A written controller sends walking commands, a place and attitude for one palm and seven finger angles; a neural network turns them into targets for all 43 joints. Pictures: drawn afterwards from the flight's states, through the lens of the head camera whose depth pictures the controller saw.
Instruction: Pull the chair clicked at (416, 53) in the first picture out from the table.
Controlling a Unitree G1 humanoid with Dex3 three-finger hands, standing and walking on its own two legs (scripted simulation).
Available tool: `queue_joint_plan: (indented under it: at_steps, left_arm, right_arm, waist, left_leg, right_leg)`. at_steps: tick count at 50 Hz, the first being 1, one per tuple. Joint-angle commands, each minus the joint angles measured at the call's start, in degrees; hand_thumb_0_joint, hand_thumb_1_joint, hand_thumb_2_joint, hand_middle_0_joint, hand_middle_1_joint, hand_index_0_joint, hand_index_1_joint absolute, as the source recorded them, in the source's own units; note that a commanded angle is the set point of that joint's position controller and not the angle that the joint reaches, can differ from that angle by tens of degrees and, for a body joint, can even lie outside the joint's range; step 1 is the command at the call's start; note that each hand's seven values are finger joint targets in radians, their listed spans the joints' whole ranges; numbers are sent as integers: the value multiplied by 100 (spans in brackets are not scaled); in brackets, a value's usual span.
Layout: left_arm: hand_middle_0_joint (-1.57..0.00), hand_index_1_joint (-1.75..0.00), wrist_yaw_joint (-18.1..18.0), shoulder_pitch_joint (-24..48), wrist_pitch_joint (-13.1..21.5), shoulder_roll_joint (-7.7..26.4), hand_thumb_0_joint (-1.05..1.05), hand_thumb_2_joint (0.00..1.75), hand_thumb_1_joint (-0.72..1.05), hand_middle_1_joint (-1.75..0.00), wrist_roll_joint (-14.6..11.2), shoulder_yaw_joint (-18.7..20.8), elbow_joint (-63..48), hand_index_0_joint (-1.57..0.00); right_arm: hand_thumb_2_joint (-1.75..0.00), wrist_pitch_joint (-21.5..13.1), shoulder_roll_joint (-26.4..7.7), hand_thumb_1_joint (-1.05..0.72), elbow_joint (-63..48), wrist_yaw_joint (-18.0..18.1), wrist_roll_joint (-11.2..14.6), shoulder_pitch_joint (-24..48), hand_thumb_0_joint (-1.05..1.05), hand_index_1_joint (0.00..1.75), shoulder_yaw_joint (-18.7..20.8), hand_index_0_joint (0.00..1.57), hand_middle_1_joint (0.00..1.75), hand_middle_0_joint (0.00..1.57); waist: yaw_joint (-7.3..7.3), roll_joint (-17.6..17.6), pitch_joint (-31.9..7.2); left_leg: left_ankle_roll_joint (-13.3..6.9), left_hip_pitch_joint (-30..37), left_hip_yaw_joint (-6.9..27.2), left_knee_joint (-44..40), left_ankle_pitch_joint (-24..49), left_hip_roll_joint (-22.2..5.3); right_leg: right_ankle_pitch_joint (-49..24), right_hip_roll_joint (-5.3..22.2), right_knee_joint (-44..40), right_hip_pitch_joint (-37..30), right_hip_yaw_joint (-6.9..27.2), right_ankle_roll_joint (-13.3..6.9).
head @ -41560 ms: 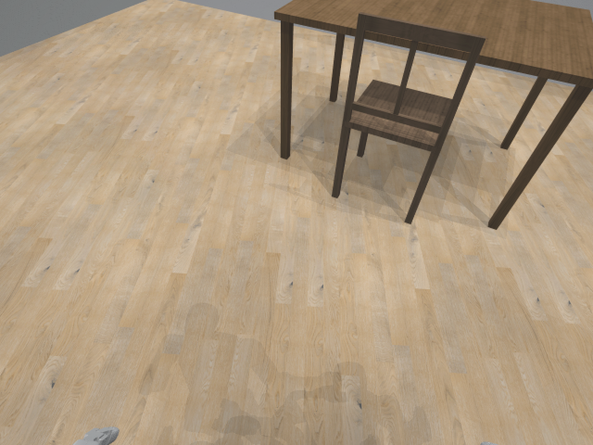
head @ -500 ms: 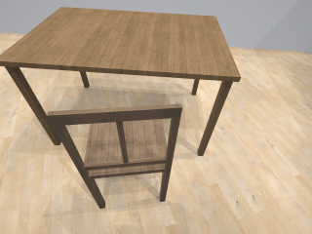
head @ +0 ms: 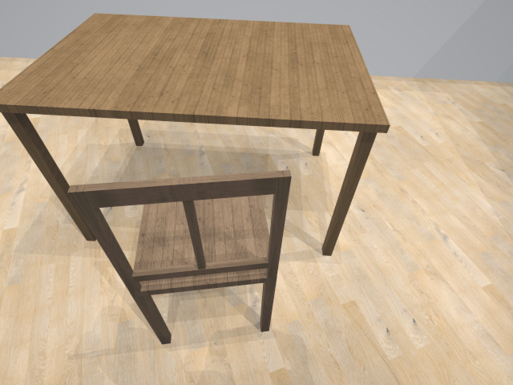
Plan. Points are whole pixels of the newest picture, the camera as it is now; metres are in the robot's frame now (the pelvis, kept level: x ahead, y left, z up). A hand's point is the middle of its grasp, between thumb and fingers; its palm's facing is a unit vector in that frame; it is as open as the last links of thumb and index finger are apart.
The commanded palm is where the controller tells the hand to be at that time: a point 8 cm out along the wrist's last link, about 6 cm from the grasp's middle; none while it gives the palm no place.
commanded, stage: look again from close up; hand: left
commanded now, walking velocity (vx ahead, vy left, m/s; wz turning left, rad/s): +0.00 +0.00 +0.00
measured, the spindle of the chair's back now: (195, 236) +0.45 +0.17 -0.12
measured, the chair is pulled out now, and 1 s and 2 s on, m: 0.24 0.24 0.24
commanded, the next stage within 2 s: raise the hand toward the chair's back in 0.82 s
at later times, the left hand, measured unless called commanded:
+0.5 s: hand out of the picture -0.04 +0.14 -0.18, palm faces +0.05 -0.99 -0.15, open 7.4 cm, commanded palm none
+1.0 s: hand out of the picture +0.01 +0.17 -0.15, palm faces +0.19 -0.95 -0.23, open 7.3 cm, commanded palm +0.09 +0.19 -0.08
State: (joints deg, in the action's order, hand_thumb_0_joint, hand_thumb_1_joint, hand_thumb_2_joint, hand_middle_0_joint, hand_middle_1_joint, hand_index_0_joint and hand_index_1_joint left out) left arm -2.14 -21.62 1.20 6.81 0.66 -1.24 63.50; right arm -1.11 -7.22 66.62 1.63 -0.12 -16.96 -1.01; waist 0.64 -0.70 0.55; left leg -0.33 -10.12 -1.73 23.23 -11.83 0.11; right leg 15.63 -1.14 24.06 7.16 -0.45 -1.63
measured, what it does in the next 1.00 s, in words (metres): stands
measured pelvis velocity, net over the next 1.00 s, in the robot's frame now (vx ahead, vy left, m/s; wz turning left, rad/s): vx -0.01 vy -0.01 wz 0.00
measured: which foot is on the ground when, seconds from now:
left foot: down 0.00-1.00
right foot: down 0.00-1.00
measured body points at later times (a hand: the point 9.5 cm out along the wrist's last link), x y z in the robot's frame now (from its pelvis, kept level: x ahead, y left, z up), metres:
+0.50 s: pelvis +0.00 -0.01 +0.00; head -0.01 -0.01 +0.45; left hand -0.04 +0.19 -0.16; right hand -0.01 -0.22 -0.16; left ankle +0.01 +0.12 -0.74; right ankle -0.03 -0.10 -0.74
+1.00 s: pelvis -0.01 -0.01 +0.00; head +0.00 -0.02 +0.45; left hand +0.00 +0.22 -0.13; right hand +0.00 -0.23 -0.16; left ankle +0.01 +0.12 -0.74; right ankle -0.03 -0.10 -0.74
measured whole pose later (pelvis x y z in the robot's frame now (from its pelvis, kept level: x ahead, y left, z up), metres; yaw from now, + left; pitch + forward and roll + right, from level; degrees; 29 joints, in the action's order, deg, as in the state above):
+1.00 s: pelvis -0.01 -0.01 +0.00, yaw +0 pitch -2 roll +0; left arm -5.9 -28.5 -1.4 7.6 -3.5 0.3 37.8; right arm -6.9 -9.0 60.2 4.1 -0.2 -19.4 -0.8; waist 1.2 1.1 2.5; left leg 0.7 -11.9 -1.1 26.8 -13.0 -1.5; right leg 15.6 -2.7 25.8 8.1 -1.1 -2.6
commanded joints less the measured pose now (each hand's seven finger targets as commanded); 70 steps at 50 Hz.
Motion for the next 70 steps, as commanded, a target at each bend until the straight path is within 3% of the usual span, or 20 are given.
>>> queue_joint_plan:
  at_steps: [1, 12, 16, 38, 45, 46, 47, 48, 50, 51, 52, 54, 55, 56, 58, 60, 62, 63, 66, 70]
  left_arm:
    - [-20, -30, -50, -536, 73, 511, 0, 90, 90, -30, 1, 116, -80, -20]
    - [-20, -30, -44, -506, 69, 527, 0, 90, 90, -30, 3, 113, -122, -20]
    - [-20, -30, -46, -562, 83, 521, 0, 90, 90, -30, -2, 118, -114, -20]
    - [-20, -30, -39, -580, 69, 513, 0, 90, 90, -30, 2, 119, -133, -20]
    - [-20, -30, -37, -583, 77, 524, 0, 90, 90, -30, -2, 122, -133, -20]
    - [-20, -30, -235, -644, 271, 694, 0, 90, 90, -30, 115, 165, 17, -20]
    - [-20, -30, -368, 3536, 1263, 2561, 0, 89, 88, -30, -1163, 1260, -8514, -20]
    - [-20, -29, -572, 1943, 975, 1526, 0, 88, 85, -29, -690, 556, -7305, -20]
    - [-19, -29, -683, -6, 442, -101, 0, 86, 81, -29, -804, -263, -5675, -19]
    - [-19, -28, -609, 476, 585, -193, 0, 85, 78, -28, -903, -551, -6688, -19]
    - [-19, -28, -560, 241, 749, -512, 0, 84, 76, -28, -918, -790, -6248, -19]
    - [-18, -27, -435, 409, 1318, -481, 0, 82, 71, -27, -952, -827, -6116, -18]
    - [-18, -27, -349, 461, 1625, -627, 0, 81, 69, -27, -904, -790, -5733, -18]
    - [-18, -26, -177, -172, 1957, -795, 0, 80, 67, -26, -976, -733, -5367, -18]
    - [-17, -26, 292, -1376, 2683, -575, 0, 78, 62, -26, -1253, -205, -5375, -17]
    - [-17, -25, 740, -1718, 3500, -125, 0, 76, 57, -25, -1457, 537, -5569, -17]
    - [-16, -24, 568, -2130, 3493, 612, 0, 74, 53, -24, -1094, 1328, -5437, -16]
    - [-16, -24, 491, -1871, 3307, 399, 0, 73, 50, -24, -871, 855, -5942, -16]
    - [-15, -23, 37, -819, 2930, 546, 0, 70, 43, -23, -512, 581, -7400, -15]
    - [-14, -21, -254, 338, 3542, 551, 0, 66, 34, -21, -803, 562, -9263, -14]
  right_arm:
    - [-90, -60, -480, -90, -131, 26, 6, -371, 0, 30, 93, 20, 30, 20]
    - [-90, -28, -430, -90, -121, 21, 12, -348, 0, 30, 88, 20, 30, 20]
    - [-90, -43, -457, -90, -124, 28, -2, -390, 0, 30, 90, 20, 30, 20]
    - [-90, -16, -414, -90, -113, 29, -1, -391, 0, 30, 90, 20, 30, 20]
    - [-90, -29, -422, -90, -113, 33, 0, -425, 0, 30, 84, 20, 30, 20]
    - [-90, -116, -586, -90, -594, -23, -21, 263, 0, 30, 81, 20, 30, 20]
    - [-90, -956, -2007, -90, -2234, 534, -18, 139, 0, 30, 488, 20, 30, 20]
    - [-90, -1495, -1165, -90, -2111, 546, 30, 652, 0, 30, 180, 20, 30, 20]
    - [-90, -1688, -1171, -90, -2036, 213, 132, 289, 0, 30, 254, 20, 30, 20]
    - [-90, -1726, -1305, -90, -2413, 235, 212, 331, 0, 30, 191, 20, 30, 20]
    - [-90, -1844, -1231, -90, -2486, 318, 239, 558, 0, 30, 168, 20, 30, 20]
    - [-90, -2003, -1470, -90, -2794, 263, 77, 569, 0, 30, 316, 20, 30, 20]
    - [-90, -2019, -1464, -90, -2834, 205, -12, 629, 0, 30, 408, 20, 30, 20]
    - [-90, -2031, -1406, -90, -3014, 127, -51, 752, 0, 30, 465, 20, 30, 20]
    - [-90, -2009, -1331, -90, -3378, -88, -63, 1004, 0, 30, 517, 20, 30, 20]
    - [-90, -1845, -1317, -90, -3612, -247, -99, 1241, 0, 30, 579, 20, 30, 20]
    - [-90, -1494, -1275, -90, -3955, -334, -112, 1334, 0, 30, 662, 20, 30, 20]
    - [-90, -1329, -1249, -90, -4347, -375, -101, 1513, 0, 30, 582, 20, 30, 20]
    - [-90, -982, -1116, -90, -4829, -330, -42, 1505, 0, 30, 506, 20, 30, 20]
    - [-90, -984, -1030, -90, -4705, -117, -104, 998, 0, 30, 505, 20, 30, 20]
  waist:
    - [-29, -6, 393]
    - [-24, 5, 689]
    - [-33, 1, 375]
    - [-25, 39, 661]
    - [-30, -14, 456]
    - [147, -32, 780]
    - [-847, 1682, -1667]
    - [-214, 1814, -1155]
    - [-215, 529, -595]
    - [-200, 220, -713]
    - [-351, -446, -98]
    - [-503, -1313, 115]
    - [-482, -1574, 92]
    - [-243, -1797, 11]
    - [343, -1600, -502]
    - [566, -1288, -1000]
    - [833, -179, -1402]
    - [794, 270, -1382]
    - [564, 755, -1695]
    - [-10, 875, -2424]
  left_leg:
    - [-151, 216, 508, -338, 656, -518]
    - [-128, 48, 477, -361, 487, -484]
    - [-125, 227, 483, -275, 657, -501]
    - [-93, 50, 467, -300, 435, -471]
    - [-107, 131, 488, -254, 580, -485]
    - [88, -752, 239, 1121, 574, -459]
    - [-58, 1369, -97, 322, 1326, -64]
    - [-126, 1104, -111, 28, 1734, -146]
    - [-145, 129, 145, 257, 892, -185]
    - [-166, -33, 212, 378, 360, -155]
    - [-219, -423, 246, 564, -156, -144]
    - [-233, -1205, 409, 1215, -807, 10]
    - [-168, -1697, 466, 1593, -977, 51]
    - [-83, -2144, 469, 1844, -1111, 46]
    - [45, -2704, 353, 2186, -1101, 99]
    - [104, -3329, 209, 2781, -808, 133]
    - [89, -3642, -40, 3056, -629, 188]
    - [62, -3704, -134, 3083, -741, 242]
    - [-64, -3607, -38, 3241, -921, 186]
    - [-185, -3184, 262, 3846, -541, 26]
  right_leg:
    - [-820, 631, -543, 626, 530, -51]
    - [-661, 606, -655, 743, 566, -76]
    - [-840, 633, -603, 641, 586, -85]
    - [-501, 598, -691, 819, 612, -94]
    - [-654, 606, -642, 702, 586, -95]
    - [-3488, 1042, -575, 632, 1019, 210]
    - [-3042, 580, -367, 485, 533, 139]
    - [-1736, 276, 85, 367, 183, -123]
    - [-723, 219, 220, 745, -276, -14]
    - [-461, 255, 365, 868, -315, 34]
    - [-117, 216, 322, 1354, -359, 99]
    - [1017, 218, 584, 2525, -288, 178]
    - [1322, 231, 898, 3030, -317, 171]
    - [1605, 226, 1197, 3323, -336, 140]
    - [1546, 225, 1726, 3270, -268, 37]
    - [771, 193, 2520, 3265, -187, -31]
    - [296, 204, 3028, 3112, -66, -118]
    - [377, 224, 3143, 3258, -33, -146]
    - [512, 174, 3260, 3554, 136, -197]
    - [321, 44, 3315, 3922, 178, -104]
